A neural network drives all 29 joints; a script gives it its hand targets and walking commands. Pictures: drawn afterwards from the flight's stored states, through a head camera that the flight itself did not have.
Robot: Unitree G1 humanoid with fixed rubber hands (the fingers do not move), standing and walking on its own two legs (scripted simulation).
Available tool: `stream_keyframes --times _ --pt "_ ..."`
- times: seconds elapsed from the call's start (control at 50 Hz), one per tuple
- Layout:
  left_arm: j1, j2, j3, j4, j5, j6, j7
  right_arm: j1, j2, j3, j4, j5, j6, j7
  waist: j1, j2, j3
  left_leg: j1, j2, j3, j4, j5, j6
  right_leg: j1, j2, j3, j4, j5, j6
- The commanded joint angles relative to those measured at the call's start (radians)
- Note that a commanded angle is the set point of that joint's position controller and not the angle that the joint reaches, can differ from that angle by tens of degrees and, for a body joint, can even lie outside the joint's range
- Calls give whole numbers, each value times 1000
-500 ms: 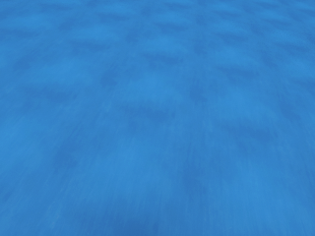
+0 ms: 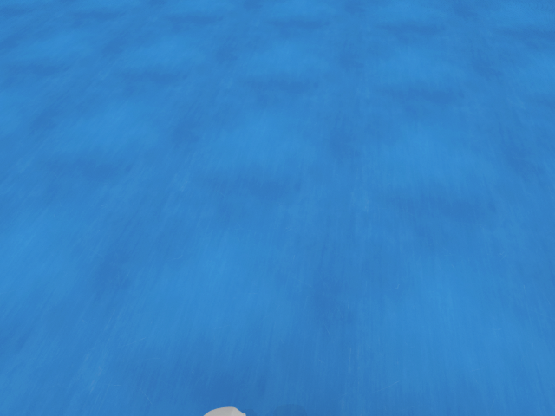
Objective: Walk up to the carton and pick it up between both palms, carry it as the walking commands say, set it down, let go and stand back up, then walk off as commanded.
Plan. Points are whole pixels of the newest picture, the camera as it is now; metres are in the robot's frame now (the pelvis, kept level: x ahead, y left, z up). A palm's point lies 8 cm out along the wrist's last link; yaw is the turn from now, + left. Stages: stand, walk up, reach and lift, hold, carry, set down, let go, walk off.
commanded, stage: walk off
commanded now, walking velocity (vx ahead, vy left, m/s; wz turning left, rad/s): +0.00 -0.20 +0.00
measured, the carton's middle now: out of the picture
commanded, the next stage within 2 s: none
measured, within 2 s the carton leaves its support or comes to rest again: rests again in 0.38 s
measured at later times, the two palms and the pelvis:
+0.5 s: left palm out of the picture +0.05 +0.15 -0.14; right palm out of the picture -0.02 -0.38 -0.11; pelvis -0.01 -0.10 +0.00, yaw -1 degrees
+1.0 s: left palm out of the picture +0.01 +0.00 -0.16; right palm out of the picture +0.03 -0.48 -0.12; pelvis -0.02 -0.23 -0.01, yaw +0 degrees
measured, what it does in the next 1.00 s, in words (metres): steps to the right: left foot, then right foot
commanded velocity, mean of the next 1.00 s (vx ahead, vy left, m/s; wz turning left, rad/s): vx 0.00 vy -0.20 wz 0.00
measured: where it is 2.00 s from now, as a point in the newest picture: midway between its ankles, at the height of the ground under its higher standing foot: outside the picture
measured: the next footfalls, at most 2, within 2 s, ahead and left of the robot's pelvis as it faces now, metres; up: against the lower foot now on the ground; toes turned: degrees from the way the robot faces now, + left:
left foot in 0.18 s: +0.03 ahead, +0.05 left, +0.00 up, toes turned +9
right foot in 0.58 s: +0.04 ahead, -0.29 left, +0.00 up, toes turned -6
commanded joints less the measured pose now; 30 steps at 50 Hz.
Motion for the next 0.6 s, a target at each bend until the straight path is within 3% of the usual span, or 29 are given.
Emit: stream_keyframes --times 0.0,0.08,0.12,0.14,0.16,0.18,0.2,0.22,0.24,0.26,0.3,0.34,0.4,0.46,0.5,0.52,0.54,0.56,0.58 --pt "17 110 13 -29 2 -8 16 54 -20 5 -27 3 1 -4 9 -212 -59 3 10 31 -96 -2 1 64 -206 187 -147 226 -160" --pt "58 116 11 1 0 0 18 51 8 25 -29 15 -6 -19 18 -196 -65 114 -3 47 -337 6 36 73 -222 247 -143 247 -182" --pt "54 124 13 14 -10 6 17 102 20 30 -8 18 -13 -24 -18 -149 -71 231 -5 64 -533 135 48 36 -198 232 -123 221 -160" --pt "59 130 17 22 -18 9 17 149 9 29 1 13 -21 -25 -52 -109 -66 348 21 44 -699 271 50 -45 -173 209 -106 131 -118" --pt "94 104 12 22 -23 5 15 187 -65 15 4 -7 -31 -26 -61 60 -66 489 197 -171 -839 215 64 -210 -102 152 26 -31 -43" --pt "84 77 10 -17 -19 3 9 165 -207 -20 -13 -15 -22 -27 -55 321 8 425 538 -493 -926 350 213 -379 38 4 278 -308 27" --pt "-15 135 25 -18 14 14 1 195 -165 -14 6 -18 -20 -28 -100 173 42 275 535 -466 -922 407 280 -318 -3 134 521 -309 40" --pt "4 129 38 -15 7 16 -11 141 -109 2 6 -10 -28 -26 -44 67 44 227 450 -355 -908 392 251 -291 17 199 613 -217 48" --pt "41 114 42 -2 5 16 -20 72 -97 5 -10 -6 -35 -19 -9 52 46 219 383 -269 -896 364 198 -280 10 214 630 -155 58" --pt "72 108 47 9 10 16 -29 28 -88 6 -18 3 -44 -17 11 79 33 231 331 -188 -883 382 159 -285 14 217 648 -98 67" --pt "112 99 54 29 8 20 -41 1 -65 9 -32 5 -56 -11 12 86 -9 262 281 -101 -838 502 140 -268 38 186 685 -64 105" --pt "82 72 51 16 -1 26 -44 40 -75 4 -16 -3 -61 -9 -6 97 -14 293 274 -61 -805 566 133 -276 26 162 623 -67 134" --pt "17 38 33 -15 -6 37 -46 90 -109 -12 -2 -13 -57 -6 -43 174 -2 307 262 -44 -798 543 120 -241 -18 85 424 -89 160" --pt "-21 53 28 -44 -11 38 -52 105 -163 -38 4 -21 -43 1 -68 222 -1 267 268 -50 -794 512 122 -131 -25 23 250 -150 147" --pt "17 77 36 -40 -12 34 -48 91 -192 -50 1 -19 -35 2 -53 231 -14 265 296 -82 -769 569 109 -65 -29 15 134 -143 124" --pt "68 80 40 -22 -11 30 -45 74 -196 -52 -2 -14 -32 1 -25 207 -25 250 292 -75 -726 590 90 6 -25 0 10 -73 105" --pt "135 93 47 9 -6 23 -39 69 -184 -47 -6 -11 -31 2 3 149 -49 211 268 -57 -656 575 65 123 -1 -22 -96 -12 87" --pt "201 140 61 31 4 8 -37 116 -137 -34 -3 -18 -32 7 24 1 -109 126 198 1 -503 443 27 287 -59 35 -152 45 83" --pt "215 264 81 7 6 -6 -42 114 -19 -5 -47 -24 -23 14 37 -341 -129 -98 45 88 -247 -111 -19 356 -334 327 -193 202 12"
